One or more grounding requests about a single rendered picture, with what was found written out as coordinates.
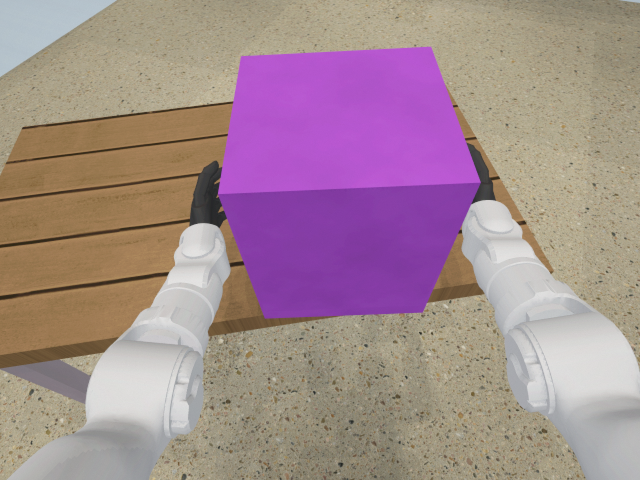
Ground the robot right upper arm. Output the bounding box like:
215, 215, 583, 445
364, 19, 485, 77
505, 312, 640, 480

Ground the left robot forearm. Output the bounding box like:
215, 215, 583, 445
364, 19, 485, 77
85, 223, 231, 419

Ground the robot left upper arm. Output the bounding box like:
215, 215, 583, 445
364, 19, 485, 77
7, 340, 204, 480

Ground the right robot forearm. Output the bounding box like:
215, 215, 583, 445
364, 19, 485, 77
462, 200, 640, 393

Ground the carton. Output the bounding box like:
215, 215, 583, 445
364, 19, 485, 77
218, 47, 481, 319

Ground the robot left hand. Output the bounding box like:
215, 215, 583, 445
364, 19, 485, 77
189, 161, 227, 228

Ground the table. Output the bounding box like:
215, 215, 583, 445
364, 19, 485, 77
0, 85, 554, 404

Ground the robot right hand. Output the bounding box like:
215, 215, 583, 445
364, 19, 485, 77
466, 142, 496, 204

